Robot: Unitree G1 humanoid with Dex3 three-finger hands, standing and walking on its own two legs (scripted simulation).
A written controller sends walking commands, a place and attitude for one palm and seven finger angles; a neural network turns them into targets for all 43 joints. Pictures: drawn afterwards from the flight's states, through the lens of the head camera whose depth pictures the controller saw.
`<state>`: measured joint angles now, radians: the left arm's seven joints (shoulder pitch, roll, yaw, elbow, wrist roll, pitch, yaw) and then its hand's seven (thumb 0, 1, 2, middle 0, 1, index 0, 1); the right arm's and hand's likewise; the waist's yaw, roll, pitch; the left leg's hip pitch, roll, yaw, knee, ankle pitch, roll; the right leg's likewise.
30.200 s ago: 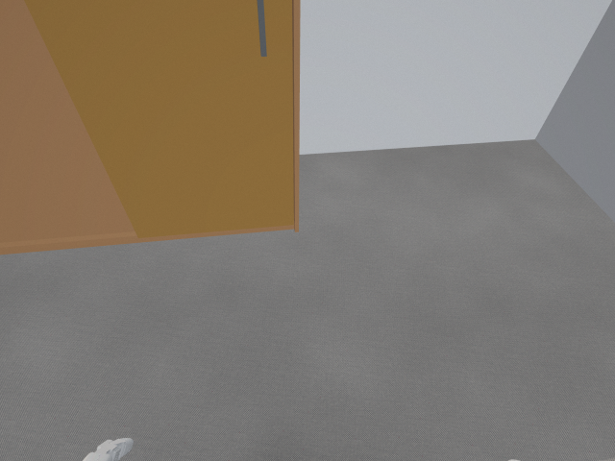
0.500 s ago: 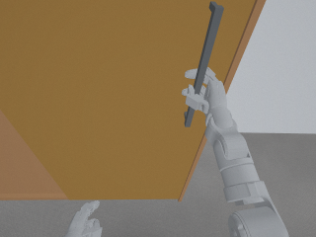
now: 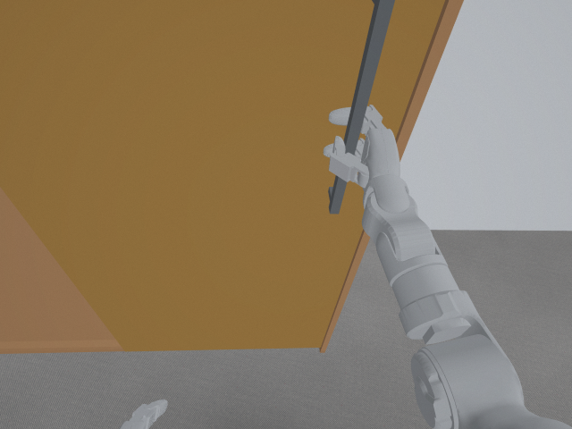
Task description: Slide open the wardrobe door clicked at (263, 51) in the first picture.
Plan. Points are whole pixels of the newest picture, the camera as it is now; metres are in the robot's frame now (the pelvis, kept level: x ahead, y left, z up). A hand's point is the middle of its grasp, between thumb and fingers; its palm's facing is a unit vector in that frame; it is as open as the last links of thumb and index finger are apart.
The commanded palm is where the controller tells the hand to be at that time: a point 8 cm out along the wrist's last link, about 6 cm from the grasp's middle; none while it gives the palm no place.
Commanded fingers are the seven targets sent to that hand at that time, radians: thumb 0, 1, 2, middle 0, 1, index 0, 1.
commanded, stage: tug the door sideways, standing still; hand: right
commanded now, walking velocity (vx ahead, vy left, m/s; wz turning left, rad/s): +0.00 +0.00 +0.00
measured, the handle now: (351, 122) +0.48 -0.07 +0.20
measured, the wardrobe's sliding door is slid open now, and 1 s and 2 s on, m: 0.00 0.02 0.22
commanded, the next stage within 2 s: step sideways, sliding the door along in 0.02 s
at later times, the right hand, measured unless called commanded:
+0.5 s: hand (331, 160) +0.44 -0.04 +0.17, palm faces +0.07 +0.99 -0.08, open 5.7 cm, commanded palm +0.42 -0.02 +0.18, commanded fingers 0.00 -0.90 -0.90 0.45 1.40 0.45 1.40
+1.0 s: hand (309, 154) +0.45 -0.01 +0.17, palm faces +0.40 +0.92 -0.02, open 6.1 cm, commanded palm +0.41 +0.04 +0.17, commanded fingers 0.00 -0.90 -0.90 0.45 1.40 0.45 1.40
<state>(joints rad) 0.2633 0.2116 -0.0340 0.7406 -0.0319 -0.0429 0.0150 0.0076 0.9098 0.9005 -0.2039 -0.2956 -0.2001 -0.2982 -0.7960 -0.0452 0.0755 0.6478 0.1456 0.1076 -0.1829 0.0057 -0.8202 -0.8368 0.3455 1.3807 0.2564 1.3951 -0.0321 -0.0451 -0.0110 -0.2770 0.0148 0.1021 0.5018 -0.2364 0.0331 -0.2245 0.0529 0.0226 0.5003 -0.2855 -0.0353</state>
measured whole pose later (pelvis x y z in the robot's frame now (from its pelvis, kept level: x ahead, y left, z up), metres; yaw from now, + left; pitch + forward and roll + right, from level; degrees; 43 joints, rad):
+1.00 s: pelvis +0.08 +0.23 -0.02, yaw -4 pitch -2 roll +3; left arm 0.09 0.18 0.02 0.56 -0.04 -0.13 0.00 0.01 0.91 0.90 -0.20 -0.30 -0.20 -0.30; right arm -0.52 -0.20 -0.14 0.01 0.11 -0.06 -0.15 0.01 -0.81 -0.87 0.51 1.45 0.18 1.38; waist -0.18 -0.08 0.30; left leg -0.39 0.06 0.04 0.74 -0.25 -0.02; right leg -0.16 -0.27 -0.04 0.64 -0.40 0.14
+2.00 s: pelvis +0.12 +0.24 +0.01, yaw +6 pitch -1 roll +4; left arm 0.07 0.14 -0.01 0.55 0.00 -0.12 -0.04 0.01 0.91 0.90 -0.20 -0.30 -0.21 -0.30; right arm -0.03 -0.12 0.17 -0.38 0.01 -0.12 -0.11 0.04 -0.78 -0.83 0.42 1.40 0.18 1.31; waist -0.10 -0.04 0.20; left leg -0.51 0.01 0.03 1.19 -0.48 -0.03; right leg -0.25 -0.19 -0.13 0.53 -0.25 0.03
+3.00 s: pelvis +0.01 +0.47 -0.01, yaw +1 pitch -2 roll +2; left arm 0.06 0.16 -0.03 0.57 -0.05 -0.05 0.00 0.01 0.90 0.90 -0.21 -0.30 -0.20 -0.30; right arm -0.61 -0.24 -0.07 0.25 0.11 -0.02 -0.16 0.01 -0.82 -0.88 0.41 1.40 0.18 1.35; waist -0.15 -0.05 0.19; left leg -0.22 0.00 0.08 0.55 -0.25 -0.01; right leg -0.30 -0.22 -0.03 0.58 -0.23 0.11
